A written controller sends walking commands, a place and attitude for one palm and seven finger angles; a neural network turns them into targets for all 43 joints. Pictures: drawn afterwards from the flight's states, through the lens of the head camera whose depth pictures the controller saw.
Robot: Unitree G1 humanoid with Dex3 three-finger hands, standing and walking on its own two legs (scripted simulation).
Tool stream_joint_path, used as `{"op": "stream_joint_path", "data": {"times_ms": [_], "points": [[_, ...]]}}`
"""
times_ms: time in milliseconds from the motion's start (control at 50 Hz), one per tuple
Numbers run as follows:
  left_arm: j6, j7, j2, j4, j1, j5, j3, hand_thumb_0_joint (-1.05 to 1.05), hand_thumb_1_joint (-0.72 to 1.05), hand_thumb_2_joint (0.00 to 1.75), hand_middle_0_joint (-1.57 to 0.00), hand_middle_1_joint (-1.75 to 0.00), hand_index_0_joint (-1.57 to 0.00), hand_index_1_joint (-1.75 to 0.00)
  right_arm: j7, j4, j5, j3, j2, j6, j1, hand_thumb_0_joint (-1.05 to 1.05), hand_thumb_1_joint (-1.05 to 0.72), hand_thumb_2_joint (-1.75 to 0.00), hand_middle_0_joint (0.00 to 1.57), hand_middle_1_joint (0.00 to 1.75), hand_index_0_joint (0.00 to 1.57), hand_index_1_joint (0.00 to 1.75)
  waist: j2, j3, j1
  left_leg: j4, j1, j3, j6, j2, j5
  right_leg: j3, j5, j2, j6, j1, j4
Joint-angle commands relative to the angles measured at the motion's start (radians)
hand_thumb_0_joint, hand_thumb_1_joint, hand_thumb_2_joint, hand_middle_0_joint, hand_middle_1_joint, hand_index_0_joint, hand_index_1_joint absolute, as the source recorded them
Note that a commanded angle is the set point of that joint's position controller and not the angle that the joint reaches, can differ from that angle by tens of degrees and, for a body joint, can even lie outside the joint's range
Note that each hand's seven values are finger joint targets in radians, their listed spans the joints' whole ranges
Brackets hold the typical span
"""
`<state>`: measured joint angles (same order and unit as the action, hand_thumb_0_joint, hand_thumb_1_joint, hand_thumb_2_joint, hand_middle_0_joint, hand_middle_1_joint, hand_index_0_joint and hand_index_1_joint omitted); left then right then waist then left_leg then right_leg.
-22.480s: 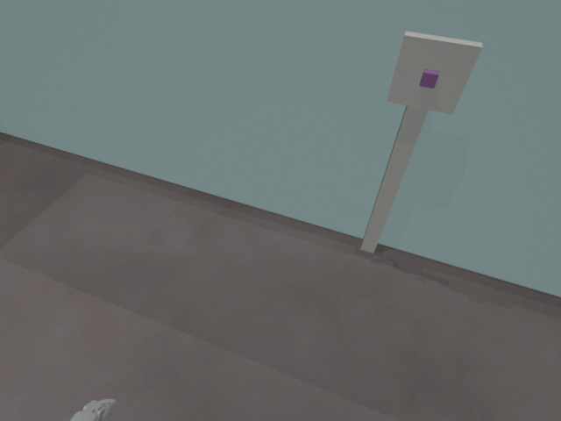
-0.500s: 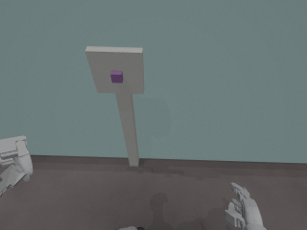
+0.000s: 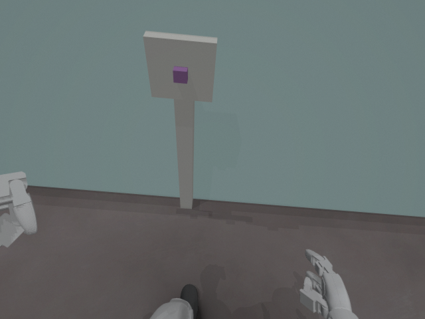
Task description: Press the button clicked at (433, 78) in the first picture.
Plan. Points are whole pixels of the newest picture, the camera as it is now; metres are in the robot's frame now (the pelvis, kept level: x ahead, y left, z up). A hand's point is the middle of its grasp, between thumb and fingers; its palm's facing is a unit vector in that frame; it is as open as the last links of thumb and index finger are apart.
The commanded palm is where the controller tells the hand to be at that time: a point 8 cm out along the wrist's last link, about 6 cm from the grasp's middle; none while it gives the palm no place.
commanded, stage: stop stepping back and stand still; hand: left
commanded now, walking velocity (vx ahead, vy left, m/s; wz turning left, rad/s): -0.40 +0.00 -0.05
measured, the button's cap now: (180, 74) +0.68 +0.15 +0.07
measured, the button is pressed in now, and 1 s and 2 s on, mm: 0 0 0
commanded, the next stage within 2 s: let the arm hang, fingers relaxed in 0.88 s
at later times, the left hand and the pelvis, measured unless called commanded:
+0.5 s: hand out of the picture +0.08 +0.25 +0.20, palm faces +0.27 -0.82 -0.51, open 3.1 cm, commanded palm +0.04 +0.30 +0.20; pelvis -0.11 +0.03 +0.02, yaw -4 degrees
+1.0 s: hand out of the picture +0.10 +0.27 +0.18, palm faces +0.34 -0.79 -0.51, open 3.1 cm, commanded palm none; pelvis -0.10 +0.04 +0.01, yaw -1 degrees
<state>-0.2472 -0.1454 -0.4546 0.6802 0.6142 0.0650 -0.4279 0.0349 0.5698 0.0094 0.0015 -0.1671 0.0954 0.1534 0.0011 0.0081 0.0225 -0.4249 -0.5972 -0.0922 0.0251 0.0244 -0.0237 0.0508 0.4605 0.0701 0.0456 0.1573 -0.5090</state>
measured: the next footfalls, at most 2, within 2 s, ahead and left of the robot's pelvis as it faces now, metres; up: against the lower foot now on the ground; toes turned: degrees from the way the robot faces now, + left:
left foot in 0.16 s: +0.07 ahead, +0.09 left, +0.00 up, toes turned -1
right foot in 0.44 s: -0.06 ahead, -0.05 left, +0.00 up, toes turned -6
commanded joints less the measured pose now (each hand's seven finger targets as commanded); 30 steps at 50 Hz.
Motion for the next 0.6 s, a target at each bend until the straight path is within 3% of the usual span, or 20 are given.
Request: {"op": "stream_joint_path", "data": {"times_ms": [0, 20, 60, 80, 100, 120, 140, 160, 180, 220, 260, 320, 380, 400, 420, 440, 460, 480, 520, 580], "points": [[-0.082, -0.037, -0.205, 0.212, -0.079, 0.017, -0.131, 0.00, 0.90, 0.90, -1.30, -1.50, -1.30, -1.50, 0.020, -0.075, 0.009, -0.042, -0.128, 0.023, -0.069, 0.00, -0.90, -0.90, 0.20, 0.30, 0.20, 0.30, 0.148, 0.106, -0.002, -0.655, 0.233, 0.092, -0.087, -0.048, -0.458, -0.402, -0.457, -0.482, 0.169, 0.329, 0.327], [-0.058, -0.023, -0.158, 0.136, -0.064, 0.011, -0.081, 0.00, 0.90, 0.90, -1.30, -1.50, -1.30, -1.50, 0.024, -0.077, 0.005, -0.041, -0.127, 0.028, -0.052, 0.00, -0.90, -0.90, 0.20, 0.30, 0.20, 0.30, 0.178, 0.142, -0.007, -0.700, 0.172, 0.137, -0.071, -0.037, -0.451, -0.260, -0.570, -0.436, 0.161, 0.250, 0.228], [-0.025, -0.003, -0.120, 0.102, -0.088, -0.015, -0.052, 0.00, 0.90, 0.90, -1.30, -1.50, -1.30, -1.50, 0.041, -0.109, -0.008, -0.030, -0.119, 0.007, -0.098, 0.00, -0.90, -0.90, 0.20, 0.30, 0.20, 0.30, 0.183, 0.049, -0.032, -0.408, 0.158, 0.100, -0.052, 0.001, -0.338, -0.176, -0.862, -0.309, 0.090, 0.113, 0.094], [-0.014, -0.007, -0.116, 0.074, -0.080, -0.012, -0.055, 0.00, 0.90, 0.90, -1.30, -1.50, -1.30, -1.50, 0.054, -0.106, -0.005, -0.018, -0.124, 0.001, -0.096, 0.00, -0.90, -0.90, 0.20, 0.30, 0.20, 0.30, 0.115, 0.024, -0.040, -0.222, 0.201, 0.064, -0.042, -0.020, -0.243, -0.124, -0.876, -0.257, 0.054, 0.089, 0.034], [-0.005, -0.002, -0.106, 0.077, -0.102, -0.007, -0.042, 0.00, 0.90, 0.90, -1.30, -1.50, -1.30, -1.50, 0.063, -0.105, -0.012, -0.017, -0.140, 0.007, -0.089, 0.00, -0.90, -0.90, 0.20, 0.30, 0.20, 0.30, 0.043, 0.024, -0.054, -0.022, 0.311, 0.033, -0.035, -0.049, -0.087, -0.073, -0.821, -0.205, 0.006, 0.106, -0.057], [-0.004, -0.003, -0.102, 0.065, -0.074, -0.002, -0.044, 0.00, 0.90, 0.90, -1.30, -1.50, -1.30, -1.50, 0.067, -0.105, -0.014, -0.024, -0.172, 0.021, -0.069, 0.00, -0.90, -0.90, 0.20, 0.30, 0.20, 0.30, -0.118, 0.073, -0.042, 0.072, 0.450, 0.121, -0.001, 0.051, 0.229, -0.052, -0.649, -0.134, -0.043, 0.136, -0.166], [-0.009, -0.008, -0.116, 0.094, -0.085, -0.010, -0.043, 0.00, 0.90, 0.90, -1.30, -1.50, -1.30, -1.50, 0.055, -0.106, -0.006, -0.036, -0.184, 0.042, -0.027, 0.00, -0.90, -0.90, 0.20, 0.30, 0.20, 0.30, -0.234, 0.145, -0.028, 0.047, 0.584, 0.313, 0.065, 0.219, 0.525, -0.048, -0.216, -0.074, -0.062, 0.250, -0.273], [-0.018, -0.009, -0.119, 0.099, -0.123, -0.016, -0.036, 0.00, 0.90, 0.90, -1.30, -1.50, -1.30, -1.50, 0.039, -0.101, 0.001, -0.039, -0.171, 0.063, 0.003, 0.00, -0.90, -0.90, 0.20, 0.30, 0.20, 0.30, -0.216, 0.169, -0.025, 0.070, 0.577, 0.389, 0.110, 0.279, 0.456, -0.112, 0.085, -0.044, -0.056, 0.276, -0.342], [-0.025, -0.008, -0.106, 0.088, -0.146, -0.010, -0.028, 0.00, 0.90, 0.90, -1.30, -1.50, -1.30, -1.50, 0.029, -0.097, -0.009, -0.047, -0.181, 0.075, 0.001, 0.00, -0.90, -0.90, 0.20, 0.30, 0.20, 0.30, -0.096, 0.141, -0.028, 0.128, 0.511, 0.391, 0.126, 0.277, 0.178, -0.125, 0.124, -0.027, -0.058, 0.251, -0.342], [-0.018, -0.010, -0.121, 0.157, -0.059, 0.004, -0.065, 0.00, 0.90, 0.90, -1.30, -1.50, -1.30, -1.50, 0.029, -0.118, 0.000, -0.036, -0.150, 0.094, -0.031, 0.00, -0.90, -0.90, 0.20, 0.30, 0.20, 0.30, -0.135, 0.159, -0.026, 0.278, 0.405, 0.478, 0.065, 0.259, -0.324, -0.113, 0.046, -0.046, -0.055, 0.186, -0.331], [-0.005, -0.017, -0.107, 0.217, 0.045, -0.011, -0.066, 0.00, 0.90, 0.90, -1.30, -1.50, -1.30, -1.50, 0.017, -0.146, -0.003, -0.032, -0.150, 0.081, -0.058, 0.00, -0.90, -0.90, 0.20, 0.30, 0.20, 0.30, -0.184, 0.132, -0.018, 0.346, 0.282, 0.359, 0.017, 0.213, -0.576, -0.058, -0.019, -0.034, -0.046, 0.077, -0.257], [0.005, -0.020, -0.102, 0.231, 0.149, -0.022, -0.067, 0.00, 0.90, 0.90, -1.30, -1.50, -1.30, -1.50, 0.012, -0.161, -0.001, -0.036, -0.162, 0.067, -0.067, 0.00, -0.90, -0.90, 0.20, 0.30, 0.20, 0.30, -0.286, 0.083, -0.014, 0.374, 0.072, 0.226, -0.028, 0.146, -0.692, 0.054, -0.014, 0.016, -0.033, -0.111, -0.145], [0.028, -0.029, -0.116, 0.189, 0.137, -0.028, -0.069, 0.00, 0.90, 0.90, -1.30, -1.50, -1.30, -1.50, 0.022, -0.154, 0.004, -0.046, -0.156, 0.042, -0.049, 0.00, -0.90, -0.90, 0.20, 0.30, 0.20, 0.30, -0.164, 0.055, -0.015, 0.208, 0.043, 0.138, -0.052, 0.068, -0.640, 0.056, 0.042, -0.002, 0.005, -0.173, 0.090], [0.037, -0.034, -0.138, 0.181, 0.123, -0.027, -0.083, 0.00, 0.90, 0.90, -1.30, -1.50, -1.30, -1.50, 0.031, -0.149, 0.002, -0.050, -0.151, 0.031, -0.039, 0.00, -0.90, -0.90, 0.20, 0.30, 0.20, 0.30, -0.022, 0.053, -0.023, -0.011, 0.079, 0.091, -0.041, 0.019, -0.545, -0.061, 0.067, -0.094, 0.049, -0.099, 0.192], [0.039, -0.030, -0.138, 0.158, 0.086, -0.020, -0.078, 0.00, 0.90, 0.90, -1.30, -1.50, -1.30, -1.50, 0.036, -0.129, 0.003, -0.056, -0.149, 0.016, -0.026, 0.00, -0.90, -0.90, 0.20, 0.30, 0.20, 0.30, 0.168, 0.050, -0.031, -0.347, 0.144, 0.065, -0.040, -0.018, -0.404, -0.323, 0.186, -0.287, 0.134, 0.087, 0.323], [0.040, -0.029, -0.135, 0.172, -0.007, -0.008, -0.077, 0.00, 0.90, 0.90, -1.30, -1.50, -1.30, -1.50, 0.039, -0.109, 0.005, -0.063, -0.164, 0.004, -0.025, 0.00, -0.90, -0.90, 0.20, 0.30, 0.20, 0.30, 0.212, 0.003, -0.035, -0.552, 0.084, 0.086, -0.042, -0.027, -0.337, -0.452, 0.194, -0.419, 0.198, 0.189, 0.393], [0.020, -0.027, -0.167, 0.171, -0.069, -0.002, -0.116, 0.00, 0.90, 0.90, -1.30, -1.50, -1.30, -1.50, 0.037, -0.081, 0.017, -0.061, -0.174, 0.006, -0.014, 0.00, -0.90, -0.90, 0.20, 0.30, 0.20, 0.30, 0.119, 0.012, -0.048, -0.632, 0.073, 0.093, -0.047, -0.007, -0.281, -0.345, 0.007, -0.404, 0.195, 0.190, 0.343], [0.023, -0.027, -0.129, 0.076, -0.053, -0.011, -0.093, 0.00, 0.90, 0.90, -1.30, -1.50, -1.30, -1.50, 0.039, -0.077, -0.003, -0.063, -0.158, 0.015, 0.007, 0.00, -0.90, -0.90, 0.20, 0.30, 0.20, 0.30, 0.162, 0.065, -0.053, -0.620, 0.040, 0.115, -0.041, 0.004, -0.310, -0.343, 0.092, -0.377, 0.177, 0.113, 0.307], [0.039, -0.033, -0.081, -0.032, -0.073, -0.022, -0.039, 0.00, 0.90, 0.90, -1.30, -1.50, -1.30, -1.50, 0.052, -0.079, -0.004, -0.061, -0.161, 0.018, -0.004, 0.00, -0.90, -0.90, 0.20, 0.30, 0.20, 0.30, 0.123, -0.022, -0.062, -0.526, 0.173, 0.116, -0.022, 0.045, -0.351, -0.296, 0.312, -0.357, 0.119, 0.334, 0.338], [0.031, -0.038, -0.040, -0.035, -0.140, -0.044, 0.039, 0.00, 0.90, 0.90, -1.30, -1.50, -1.30, -1.50, 0.073, -0.070, 0.001, -0.045, -0.160, 0.038, -0.039, 0.00, -0.90, -0.90, 0.20, 0.30, 0.20, 0.30, 0.088, -0.089, -0.046, -0.284, 0.295, 0.039, 0.006, 0.033, -0.376, -0.217, 0.314, -0.315, 0.112, 0.369, 0.294]]}}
